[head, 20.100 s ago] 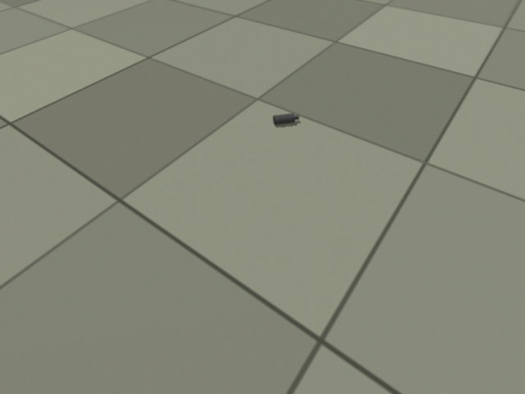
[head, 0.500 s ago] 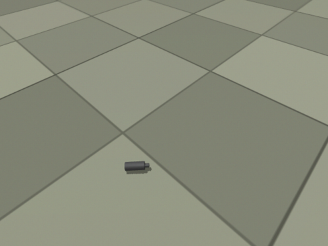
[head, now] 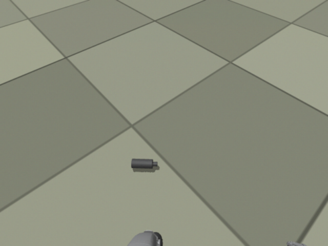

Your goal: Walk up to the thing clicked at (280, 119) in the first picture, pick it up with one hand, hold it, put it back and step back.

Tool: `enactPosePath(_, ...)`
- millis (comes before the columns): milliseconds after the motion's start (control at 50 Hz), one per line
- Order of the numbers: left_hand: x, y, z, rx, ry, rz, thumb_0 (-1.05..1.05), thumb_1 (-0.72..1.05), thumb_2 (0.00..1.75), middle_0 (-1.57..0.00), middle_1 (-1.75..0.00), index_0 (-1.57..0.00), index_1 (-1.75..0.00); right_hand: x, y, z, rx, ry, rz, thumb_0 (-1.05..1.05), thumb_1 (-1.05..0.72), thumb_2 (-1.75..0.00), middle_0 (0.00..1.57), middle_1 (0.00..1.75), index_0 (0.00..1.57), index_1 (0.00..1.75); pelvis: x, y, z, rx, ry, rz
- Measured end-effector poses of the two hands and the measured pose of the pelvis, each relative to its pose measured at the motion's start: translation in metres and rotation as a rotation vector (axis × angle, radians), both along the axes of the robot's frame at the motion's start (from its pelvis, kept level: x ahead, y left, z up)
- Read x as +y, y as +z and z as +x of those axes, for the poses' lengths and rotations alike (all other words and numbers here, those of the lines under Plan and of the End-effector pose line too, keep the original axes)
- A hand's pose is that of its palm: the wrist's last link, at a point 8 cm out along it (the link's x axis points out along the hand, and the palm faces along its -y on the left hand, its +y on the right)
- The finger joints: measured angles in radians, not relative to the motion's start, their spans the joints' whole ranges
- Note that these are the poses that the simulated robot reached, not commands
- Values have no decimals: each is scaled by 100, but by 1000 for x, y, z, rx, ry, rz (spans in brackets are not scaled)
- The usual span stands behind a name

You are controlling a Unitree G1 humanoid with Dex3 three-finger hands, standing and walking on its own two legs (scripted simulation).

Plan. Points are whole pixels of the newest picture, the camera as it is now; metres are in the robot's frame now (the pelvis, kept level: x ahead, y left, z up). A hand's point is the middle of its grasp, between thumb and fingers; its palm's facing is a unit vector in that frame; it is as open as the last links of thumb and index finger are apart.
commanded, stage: walk up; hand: left
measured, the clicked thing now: (144, 163) +0.67 +0.21 -0.73
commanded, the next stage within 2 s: none
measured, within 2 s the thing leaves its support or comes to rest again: neither
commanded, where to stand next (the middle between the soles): +0.28 +0.00 m, yaw -2 degrees
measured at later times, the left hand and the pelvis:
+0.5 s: hand (70, 240) +0.15 +0.28 -0.11, palm faces -0.01 -0.89 -0.46, open 7.4 cm; pelvis +0.13 -0.01 +0.00, yaw -2 degrees
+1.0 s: hand (89, 189) +0.29 +0.29 -0.15, palm faces -0.07 -0.92 -0.38, open 7.4 cm; pelvis +0.22 +0.01 +0.00, yaw -2 degrees
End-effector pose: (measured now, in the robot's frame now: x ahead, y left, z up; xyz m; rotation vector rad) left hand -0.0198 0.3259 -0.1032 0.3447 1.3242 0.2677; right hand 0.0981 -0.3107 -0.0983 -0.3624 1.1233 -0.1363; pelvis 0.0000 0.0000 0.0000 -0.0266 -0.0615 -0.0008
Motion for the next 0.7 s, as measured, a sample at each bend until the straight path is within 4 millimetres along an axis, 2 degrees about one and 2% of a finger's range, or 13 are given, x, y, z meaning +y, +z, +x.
enactPosePath(40,5,-11,18,-7,-5,-6,1,90,89,-20,-30,-21,-30,7,-2,21,-51,9,-10,1,-90,-90,20,30,21,30,7,-8,12,-14,-4,20)
enactPosePath(100,4,-14,53,-42,-35,-24,1,90,89,-20,-30,-21,-30,17,3,37,-105,-17,7,0,-90,-90,20,30,21,30,11,-7,26,-24,-11,28)
enactPosePath(180,0,-2,98,-111,-98,-48,1,90,89,-20,-30,-21,-30,23,16,45,-124,-37,18,0,-90,-90,20,30,21,30,12,5,46,-25,-34,33)
enactPosePath(280,-3,14,136,-143,-136,-42,1,90,89,-20,-30,-21,-30,14,19,47,-109,-47,22,0,-90,-90,20,30,21,30,8,12,72,-15,-42,30)
enactPosePath(360,-3,25,154,-151,-135,6,1,90,89,-20,-30,-21,-30,-5,8,51,-67,-73,25,0,-90,-90,20,30,21,30,-2,9,96,-5,-41,28)
enactPosePath(440,-1,25,159,-157,-103,76,1,90,89,-20,-30,-21,-30,-20,-11,68,-15,-81,14,1,-90,-90,20,30,21,30,-12,-2,119,0,-34,13)
enactPosePath(520,-5,33,162,-130,-61,74,1,90,89,-20,-30,-21,-30,-17,-12,92,19,-56,24,1,-90,-90,20,30,21,30,-9,5,138,2,-24,9)
enactPosePath(600,-3,34,176,-112,-53,59,1,90,89,-20,-30,-21,-30,-7,-7,115,43,-33,26,1,-90,-90,20,30,20,30,-2,10,158,11,-9,17)
enactPosePath(700,12,13,209,-101,-58,24,1,90,89,-20,-30,-21,-30,11,-6,146,46,-15,-8,1,-90,-90,20,30,21,30,14,2,181,18,3,16)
